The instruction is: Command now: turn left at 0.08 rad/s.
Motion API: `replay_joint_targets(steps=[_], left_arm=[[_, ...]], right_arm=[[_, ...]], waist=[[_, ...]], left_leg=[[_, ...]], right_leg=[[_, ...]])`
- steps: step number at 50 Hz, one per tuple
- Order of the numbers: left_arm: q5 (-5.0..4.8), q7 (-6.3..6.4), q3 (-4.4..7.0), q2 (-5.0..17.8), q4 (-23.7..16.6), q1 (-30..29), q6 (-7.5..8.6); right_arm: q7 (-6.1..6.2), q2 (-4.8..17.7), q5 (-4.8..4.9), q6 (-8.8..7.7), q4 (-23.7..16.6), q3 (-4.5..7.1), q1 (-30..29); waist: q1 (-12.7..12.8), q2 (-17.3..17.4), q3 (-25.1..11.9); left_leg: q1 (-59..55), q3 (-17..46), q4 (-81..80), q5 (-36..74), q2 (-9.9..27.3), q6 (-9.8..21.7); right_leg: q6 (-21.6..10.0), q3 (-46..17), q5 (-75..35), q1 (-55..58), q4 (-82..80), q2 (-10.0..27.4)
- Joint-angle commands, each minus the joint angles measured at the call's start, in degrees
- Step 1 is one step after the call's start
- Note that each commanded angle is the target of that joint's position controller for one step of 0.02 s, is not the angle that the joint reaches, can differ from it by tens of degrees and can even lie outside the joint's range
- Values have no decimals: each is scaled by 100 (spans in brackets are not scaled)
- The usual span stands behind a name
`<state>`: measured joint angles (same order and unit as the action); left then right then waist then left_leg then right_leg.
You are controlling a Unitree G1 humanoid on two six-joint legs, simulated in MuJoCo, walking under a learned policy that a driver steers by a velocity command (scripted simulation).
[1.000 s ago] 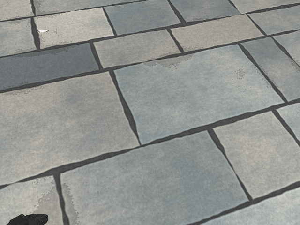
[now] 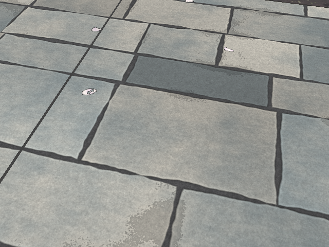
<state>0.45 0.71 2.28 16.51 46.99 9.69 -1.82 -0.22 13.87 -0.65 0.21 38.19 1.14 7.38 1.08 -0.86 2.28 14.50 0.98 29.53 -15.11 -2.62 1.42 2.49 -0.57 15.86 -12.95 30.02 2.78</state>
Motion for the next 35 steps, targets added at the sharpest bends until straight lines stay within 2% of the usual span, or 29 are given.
replay_joint_targets(steps=[1, 2, 3, 7, 16, 30, 31, 32, 33, 34, 35], left_arm=[[-11, 15, 190, 1023, -214, -43, 101], [-27, -20, 131, 729, -293, -218, 127], [19, -24, 94, 619, -248, -216, 164], [3, 5, 28, 526, -75, -58, 303], [-14, 38, -31, 499, 220, -88, 284], [-30, 21, -74, 443, 815, -48, 288], [-74, 42, -30, 540, 922, 166, 263], [-151, 56, 42, 723, 964, 332, 237], [-193, 68, 108, 916, 989, 625, 252], [-226, 83, 205, 1223, 1010, 748, 328], [-170, 102, 211, 1175, 945, 721, 447]], right_arm=[[-14, 548, -122, -125, -153, 155, 453], [14, 722, -137, -104, -103, 173, 145], [44, 785, -87, -81, -117, 215, -39], [135, 672, -46, 14, 34, 228, 96], [194, 646, -8, 9, 543, 284, 366], [306, 670, 27, 47, 1342, 295, 505], [311, 642, 68, 56, 1457, 302, 657], [297, 628, 125, 43, 1466, 315, 635], [266, 641, 149, -30, 1308, 318, 287], [205, 444, 244, -163, 1046, 252, -156], [156, 535, 299, -294, 872, 264, -513]], waist=[[-445, -638, -537], [-202, -498, -359], [-137, -424, -282], [-91, -265, -268], [-70, 84, -240], [-87, 53, -165], [-60, -80, -411], [20, -323, -218], [217, -646, 203], [300, -1194, 668], [374, -1103, 1024]], left_leg=[[-77, 422, -645, 23, 410, 73], [-332, 352, -531, 105, 355, -61], [-378, 328, -444, 250, 356, -60], [-410, 387, -436, 801, 411, -3], [-508, 345, -468, 1198, 420, -124], [-693, 269, -568, 1325, 440, -197], [-668, -31, -319, 75, 188, -158], [-152, -239, 66, -1347, -3, -109], [758, -309, 660, -1910, -14, -87], [1384, -362, 1500, -1422, 160, -49], [2093, 66, 2255, -1397, 539, 17]], right_leg=[[-563, -517, -1449, 448, -568, 577], [-585, -492, -690, 44, -702, 426], [-493, -448, -467, -70, -754, 353], [-325, -285, -713, 19, -648, 211], [-381, -231, -935, 159, -611, 116], [-415, -170, -1139, 212, -766, 3], [-533, -150, 174, 348, -833, -72], [-770, -531, 2110, 287, -1082, 106], [-1128, -1422, 3584, 286, -1628, 680], [-1616, -2694, 4258, 157, -2369, 1582], [-1890, -3345, 3756, 161, -2713, 2040]])
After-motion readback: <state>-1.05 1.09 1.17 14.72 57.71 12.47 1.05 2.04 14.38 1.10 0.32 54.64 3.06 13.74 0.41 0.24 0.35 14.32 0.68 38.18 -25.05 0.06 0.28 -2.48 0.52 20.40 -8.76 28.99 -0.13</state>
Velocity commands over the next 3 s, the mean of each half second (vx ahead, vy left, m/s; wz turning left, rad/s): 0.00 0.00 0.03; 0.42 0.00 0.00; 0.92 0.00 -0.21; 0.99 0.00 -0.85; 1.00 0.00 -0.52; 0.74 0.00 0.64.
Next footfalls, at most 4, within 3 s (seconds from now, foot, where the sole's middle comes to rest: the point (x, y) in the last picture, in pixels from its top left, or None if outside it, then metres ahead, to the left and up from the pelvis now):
0.94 left None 0.15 0.16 -0.77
1.42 right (187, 210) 0.64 -0.05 -0.77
1.86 left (165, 128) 1.08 0.05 -0.77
2.34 right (254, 109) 1.22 -0.43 -0.77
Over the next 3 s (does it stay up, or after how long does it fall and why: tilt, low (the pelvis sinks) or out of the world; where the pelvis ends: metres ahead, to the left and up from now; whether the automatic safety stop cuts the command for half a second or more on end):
stays up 1.53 -0.61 -0.01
